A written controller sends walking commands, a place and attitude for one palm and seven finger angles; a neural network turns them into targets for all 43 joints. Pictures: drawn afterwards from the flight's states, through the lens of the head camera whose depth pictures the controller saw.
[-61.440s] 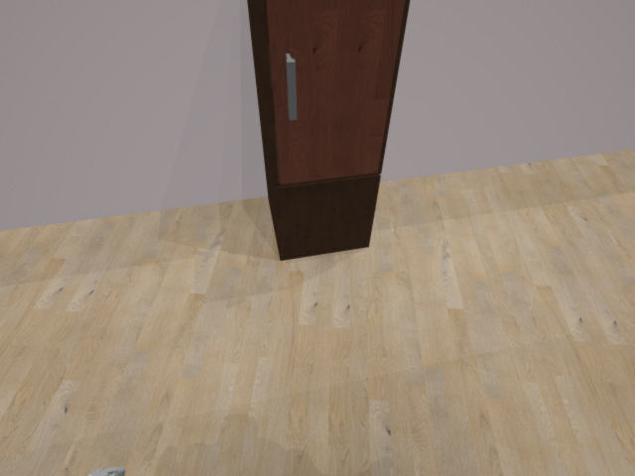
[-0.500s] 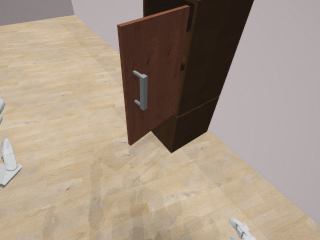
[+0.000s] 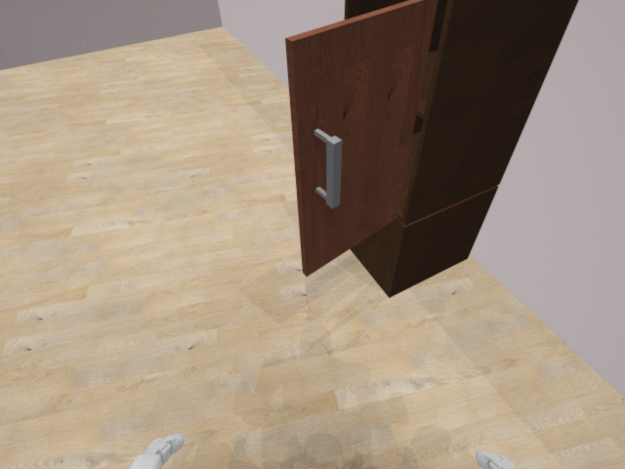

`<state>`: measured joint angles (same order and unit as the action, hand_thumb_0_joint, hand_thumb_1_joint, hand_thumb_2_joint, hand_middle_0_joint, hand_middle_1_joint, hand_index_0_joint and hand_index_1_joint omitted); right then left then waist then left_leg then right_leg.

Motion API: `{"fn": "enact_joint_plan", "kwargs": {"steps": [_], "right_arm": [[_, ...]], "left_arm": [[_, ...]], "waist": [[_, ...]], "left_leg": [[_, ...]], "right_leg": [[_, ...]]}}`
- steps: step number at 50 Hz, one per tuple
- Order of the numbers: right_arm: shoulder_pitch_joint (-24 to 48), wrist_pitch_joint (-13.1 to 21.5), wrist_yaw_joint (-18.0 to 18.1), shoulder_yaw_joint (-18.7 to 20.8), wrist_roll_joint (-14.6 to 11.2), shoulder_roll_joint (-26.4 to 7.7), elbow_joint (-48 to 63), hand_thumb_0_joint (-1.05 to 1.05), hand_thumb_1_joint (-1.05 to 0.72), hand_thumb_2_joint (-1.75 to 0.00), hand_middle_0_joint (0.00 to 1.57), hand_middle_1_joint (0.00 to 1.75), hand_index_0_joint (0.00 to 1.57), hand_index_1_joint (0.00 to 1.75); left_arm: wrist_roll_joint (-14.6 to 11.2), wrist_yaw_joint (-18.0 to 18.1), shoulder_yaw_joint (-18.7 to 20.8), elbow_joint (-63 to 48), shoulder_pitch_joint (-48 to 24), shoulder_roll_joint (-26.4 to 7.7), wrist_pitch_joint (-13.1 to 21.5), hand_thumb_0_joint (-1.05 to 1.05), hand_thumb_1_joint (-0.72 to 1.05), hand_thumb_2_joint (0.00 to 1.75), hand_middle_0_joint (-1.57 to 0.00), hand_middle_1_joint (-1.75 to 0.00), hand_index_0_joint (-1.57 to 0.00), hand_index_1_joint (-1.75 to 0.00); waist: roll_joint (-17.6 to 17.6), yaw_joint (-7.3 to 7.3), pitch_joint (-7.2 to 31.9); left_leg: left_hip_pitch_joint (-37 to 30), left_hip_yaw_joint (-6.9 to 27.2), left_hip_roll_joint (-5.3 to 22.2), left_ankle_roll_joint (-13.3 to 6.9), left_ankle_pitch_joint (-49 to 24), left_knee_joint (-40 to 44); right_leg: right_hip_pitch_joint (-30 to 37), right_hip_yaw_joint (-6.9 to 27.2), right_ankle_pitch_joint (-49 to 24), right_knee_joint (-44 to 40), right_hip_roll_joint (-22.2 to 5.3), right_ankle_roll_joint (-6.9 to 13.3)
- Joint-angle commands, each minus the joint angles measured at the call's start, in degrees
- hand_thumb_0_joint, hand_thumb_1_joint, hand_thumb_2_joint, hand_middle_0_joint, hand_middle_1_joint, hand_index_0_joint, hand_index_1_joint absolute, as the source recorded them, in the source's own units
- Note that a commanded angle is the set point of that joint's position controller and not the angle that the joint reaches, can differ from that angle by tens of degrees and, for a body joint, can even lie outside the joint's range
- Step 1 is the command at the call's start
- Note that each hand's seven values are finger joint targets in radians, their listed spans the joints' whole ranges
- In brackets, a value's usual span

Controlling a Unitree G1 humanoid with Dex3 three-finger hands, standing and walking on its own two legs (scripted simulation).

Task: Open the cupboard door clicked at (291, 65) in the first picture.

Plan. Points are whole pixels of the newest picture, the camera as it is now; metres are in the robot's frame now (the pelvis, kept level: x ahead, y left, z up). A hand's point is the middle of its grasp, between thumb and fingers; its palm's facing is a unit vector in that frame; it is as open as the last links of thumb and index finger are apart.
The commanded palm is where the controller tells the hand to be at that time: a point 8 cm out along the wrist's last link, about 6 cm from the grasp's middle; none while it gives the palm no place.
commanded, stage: let the arm hang, fingers relaxed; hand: left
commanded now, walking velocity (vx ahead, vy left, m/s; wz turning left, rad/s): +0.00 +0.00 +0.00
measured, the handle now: (326, 169) +0.65 +0.00 +0.02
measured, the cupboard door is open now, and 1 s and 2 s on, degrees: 100 100 100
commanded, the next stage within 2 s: look to check the result in 0.88 s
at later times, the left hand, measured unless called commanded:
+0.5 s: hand out of the picture -0.01 +0.21 -0.15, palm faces +0.01 -0.97 -0.23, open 7.3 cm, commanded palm none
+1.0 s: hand out of the picture +0.02 +0.20 -0.15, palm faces +0.00 -0.98 -0.20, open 7.3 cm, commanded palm none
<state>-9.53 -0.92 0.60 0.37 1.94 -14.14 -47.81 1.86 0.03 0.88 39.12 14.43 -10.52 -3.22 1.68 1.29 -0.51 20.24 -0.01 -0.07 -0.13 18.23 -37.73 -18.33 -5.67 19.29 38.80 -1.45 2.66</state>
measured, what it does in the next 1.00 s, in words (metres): stands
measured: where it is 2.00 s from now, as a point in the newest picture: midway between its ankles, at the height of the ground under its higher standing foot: outside the picture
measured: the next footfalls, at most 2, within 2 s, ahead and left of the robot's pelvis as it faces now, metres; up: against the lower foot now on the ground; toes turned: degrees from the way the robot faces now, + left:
none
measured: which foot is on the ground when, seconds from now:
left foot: down 0.00-1.00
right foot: down 0.00-1.00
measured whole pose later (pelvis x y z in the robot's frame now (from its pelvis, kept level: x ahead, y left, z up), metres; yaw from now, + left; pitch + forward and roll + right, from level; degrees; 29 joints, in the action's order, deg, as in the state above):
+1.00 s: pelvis +0.02 +0.03 +0.02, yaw -2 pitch -1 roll +0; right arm -16.7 -0.4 2.0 0.1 1.3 -7.6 -65.6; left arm 0.6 1.8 0.8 66.0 14.9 -7.6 -0.1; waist 1.2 0.4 -3.3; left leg 11.4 -2.6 -0.7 -1.4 10.2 -22.9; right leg -10.3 -3.5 12.5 24.2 -1.7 0.1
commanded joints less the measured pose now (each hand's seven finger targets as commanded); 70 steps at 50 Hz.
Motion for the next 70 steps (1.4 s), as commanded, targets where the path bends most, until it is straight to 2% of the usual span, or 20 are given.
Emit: {"fn": "enact_joint_plan", "kwargs": {"steps": [1, 2, 4, 5, 8, 10, 13, 16, 24, 26, 31, 35, 39, 42, 44, 47, 49, 52, 64, 70], "right_arm": [[-3.29, 0.59, 0.23, 0.47, -0.33, -2.13, -2.18, 0.00, -0.90, -0.90, 0.20, 0.30, 0.20, 0.30], [-2.31, 0.69, 0.43, 0.27, -0.30, -2.49, -3.55, 0.00, -0.90, -0.90, 0.20, 0.30, 0.20, 0.30], [-1.81, 0.57, 0.86, 0.64, -0.15, -1.85, -5.18, 0.00, -0.90, -0.90, 0.20, 0.30, 0.20, 0.30], [-1.89, 0.34, 0.91, 0.57, -0.23, -1.47, -6.17, 0.00, -0.90, -0.90, 0.20, 0.30, 0.20, 0.30], [-4.39, 0.14, 1.06, 1.17, -0.42, -1.30, -8.63, 0.00, -0.90, -0.90, 0.20, 0.30, 0.20, 0.30], [-5.86, 0.25, 1.05, 1.10, -0.45, -1.38, -10.46, 0.00, -0.90, -0.90, 0.20, 0.30, 0.20, 0.30], [-6.94, 0.51, 1.20, 0.90, -0.63, -1.25, -12.48, 0.00, -0.90, -0.90, 0.20, 0.30, 0.20, 0.30], [-7.74, 0.60, 1.25, 0.56, -0.67, -0.94, -14.10, 0.00, -0.90, -0.90, 0.20, 0.30, 0.20, 0.30], [-9.64, 0.57, 1.29, 0.32, -0.62, 0.80, -16.38, 0.00, -0.90, -0.90, 0.20, 0.30, 0.20, 0.30], [-9.84, 0.61, 1.32, 0.31, -0.58, 1.02, -16.59, 0.00, -0.90, -0.90, 0.20, 0.30, 0.20, 0.30], [-10.76, 0.74, 1.32, 0.47, -0.52, 2.08, -16.88, 0.00, -0.90, -0.90, 0.20, 0.30, 0.20, 0.30], [-11.09, 0.95, 1.40, 0.55, -0.48, 2.67, -16.98, 0.00, -0.90, -0.90, 0.20, 0.30, 0.20, 0.30], [-11.20, 0.93, 1.42, 0.65, -0.51, 2.68, -16.89, 0.00, -0.90, -0.90, 0.20, 0.30, 0.20, 0.30], [-11.07, 0.99, 1.46, 0.74, -0.49, 2.27, -16.65, 0.00, -0.90, -0.90, 0.20, 0.30, 0.20, 0.30], [-11.12, 1.04, 1.42, 0.77, -0.57, 2.31, -16.66, 0.00, -0.90, -0.90, 0.20, 0.30, 0.20, 0.30], [-11.10, 1.22, 1.48, 0.80, -0.58, 1.85, -16.66, 0.00, -0.90, -0.90, 0.20, 0.30, 0.20, 0.30], [-10.81, 1.28, 1.48, 0.73, -0.66, 1.83, -16.67, 0.00, -0.90, -0.90, 0.20, 0.30, 0.20, 0.30], [-10.78, 1.25, 1.54, 0.67, -0.72, 1.67, -16.84, 0.00, -0.90, -0.90, 0.20, 0.30, 0.20, 0.30], [-9.01, 1.12, 1.44, 0.68, -0.70, 0.41, -16.93, 0.00, -0.90, -0.90, 0.20, 0.30, 0.20, 0.30], [-8.24, 1.32, 1.47, 0.65, -0.65, -0.24, -16.70, 0.00, -0.90, -0.90, 0.20, 0.30, 0.20, 0.30]], "left_arm": [[-0.99, 1.12, 1.66, 5.21, -2.17, -9.31, 4.12, 0.00, 0.90, 0.90, -0.20, -0.30, -0.20, -0.30], [-1.26, 1.27, 1.27, 7.97, -1.09, -8.14, 3.93, 0.00, 0.90, 0.90, -0.20, -0.30, -0.20, -0.30], [-1.14, 1.47, 2.30, 11.95, 1.19, -6.35, 3.48, 0.00, 0.90, 0.90, -0.20, -0.30, -0.20, -0.30], [-1.29, 1.38, 2.07, 13.85, 1.52, -6.45, 3.40, 0.00, 0.90, 0.90, -0.20, -0.30, -0.20, -0.30], [-1.24, 1.29, 1.64, 17.83, 1.60, -6.29, 3.69, 0.00, 0.90, 0.90, -0.20, -0.30, -0.20, -0.30], [-1.28, 1.23, 1.35, 19.86, 1.32, -5.98, 3.70, 0.00, 0.90, 0.90, -0.20, -0.30, -0.20, -0.30], [-1.37, 1.35, 1.07, 22.59, 2.32, -5.89, 3.81, 0.00, 0.90, 0.90, -0.20, -0.30, -0.20, -0.30], [-1.47, 1.46, 0.73, 24.54, 3.14, -5.64, 3.76, 0.00, 0.90, 0.90, -0.20, -0.30, -0.20, -0.30], [-1.47, 1.88, 0.61, 26.50, 4.15, -4.59, 3.55, 0.00, 0.90, 0.90, -0.20, -0.30, -0.20, -0.30], [-1.48, 1.92, 0.65, 26.41, 4.27, -4.22, 3.57, 0.00, 0.90, 0.90, -0.20, -0.30, -0.20, -0.30], [-1.41, 2.08, 0.90, 25.99, 4.05, -3.50, 3.69, 0.00, 0.90, 0.90, -0.20, -0.30, -0.20, -0.30], [-1.39, 2.15, 1.10, 25.77, 4.09, -2.93, 3.77, 0.00, 0.90, 0.90, -0.20, -0.30, -0.20, -0.30], [-1.33, 2.13, 1.17, 25.57, 3.90, -2.97, 3.72, 0.00, 0.90, 0.90, -0.20, -0.30, -0.20, -0.30], [-1.31, 2.07, 1.19, 25.46, 4.14, -2.79, 3.74, 0.00, 0.90, 0.90, -0.20, -0.30, -0.20, -0.30], [-1.29, 2.09, 1.29, 25.47, 4.13, -3.14, 3.82, 0.00, 0.90, 0.90, -0.20, -0.30, -0.20, -0.30], [-1.35, 2.09, 1.27, 25.49, 4.24, -3.02, 3.99, 0.00, 0.90, 0.90, -0.20, -0.30, -0.20, -0.30], [-1.32, 2.08, 1.26, 25.69, 4.24, -3.20, 4.03, 0.00, 0.90, 0.90, -0.20, -0.30, -0.20, -0.30], [-1.39, 2.10, 1.18, 25.77, 4.17, -3.36, 4.16, 0.00, 0.90, 0.90, -0.20, -0.30, -0.20, -0.30], [-1.39, 2.00, 1.08, 25.91, 3.20, -4.42, 4.26, 0.00, 0.90, 0.90, -0.20, -0.30, -0.20, -0.30], [-1.43, 1.90, 1.17, 25.75, 2.63, -4.73, 4.33, 0.00, 0.90, 0.90, -0.20, -0.30, -0.20, -0.30]], "waist": [[1.22, 0.73, 2.01], [4.41, -0.36, 1.96], [10.88, -1.43, 0.81], [10.38, -1.67, 0.27], [1.73, -1.08, 0.37], [-0.37, -0.79, -0.10], [0.46, -1.05, -0.42], [-1.07, -1.15, -1.78], [-1.67, -1.21, -4.40], [-0.85, -1.19, -4.42], [-1.53, -1.05, -4.93], [0.43, -1.12, -5.06], [-0.46, -1.01, -5.78], [-0.02, -0.95, -5.09], [-1.11, -0.97, -4.62], [-0.94, -0.86, -3.16], [-0.31, -0.90, -3.59], [-1.67, -0.77, -3.53], [-0.90, -0.71, -4.55], [-0.53, -0.82, -3.28]], "left_leg": [[-8.98, 1.92, 3.52, -0.46, -17.07, 10.11], [-8.42, 3.07, 5.15, -0.67, -16.73, 12.31], [-4.62, 4.86, 5.90, -1.48, -11.10, 15.31], [-3.58, 5.10, 5.53, -1.44, -7.12, 16.56], [-5.90, 4.62, 5.45, -1.39, -4.70, 17.65], [-6.53, 4.38, 5.53, -1.49, -4.38, 18.78], [-7.26, 4.33, 5.81, -1.60, -5.89, 19.57], [-7.26, 3.86, 5.64, -1.51, -6.33, 20.00], [-6.51, 3.64, 5.23, -1.53, -5.94, 20.62], [-6.62, 3.45, 5.11, -1.51, -5.62, 20.56], [-6.04, 3.40, 5.02, -1.48, -5.29, 20.61], [-5.63, 3.31, 5.05, -1.46, -6.23, 20.72], [-5.47, 3.59, 5.24, -1.53, -5.16, 20.99], [-6.28, 3.85, 5.31, -1.66, -4.66, 21.17], [-6.56, 3.56, 5.23, -1.67, -5.61, 20.82], [-8.15, 3.44, 5.35, -1.72, -7.75, 20.43], [-8.38, 3.12, 5.47, -1.72, -8.91, 20.26], [-8.82, 3.00, 5.45, -1.65, -10.14, 19.86], [-9.23, 2.69, 5.51, -1.34, -9.33, 19.92], [-10.14, 2.88, 5.61, -1.43, -11.22, 19.81]], "right_leg": [[2.94, 8.99, -19.23, -13.77, -7.54, 1.37], [4.02, 7.56, -13.45, -14.91, -5.68, 0.06], [7.86, 6.68, -8.07, -16.63, -4.17, -0.26], [8.68, 6.67, -6.30, -17.83, -4.15, 0.01], [7.99, 6.77, -4.08, -20.58, -4.55, 0.44], [7.65, 6.53, -3.18, -21.26, -4.74, 0.32], [8.04, 6.23, -4.48, -21.24, -4.67, 0.31], [7.72, 6.04, -4.59, -21.15, -4.84, 0.10], [6.78, 5.99, -3.84, -20.69, -4.82, -0.05], [6.57, 6.18, -3.97, -20.52, -4.80, -0.09], [6.33, 6.20, -4.17, -20.13, -4.64, -0.21], [6.89, 6.30, -5.62, -19.73, -4.61, -0.23], [6.41, 6.14, -5.26, -19.62, -4.40, -0.29], [6.14, 6.33, -5.28, -19.53, -4.32, -0.33], [6.58, 6.29, -5.66, -19.56, -4.50, -0.29], [6.95, 6.44, -6.93, -19.40, -4.60, -0.26], [6.82, 6.31, -7.51, -19.51, -4.76, -0.35], [7.12, 6.60, -8.19, -19.89, -4.75, -0.30], [6.78, 7.02, -7.35, -20.92, -4.81, -0.20], [7.71, 7.00, -8.92, -20.71, -4.90, -0.19]]}}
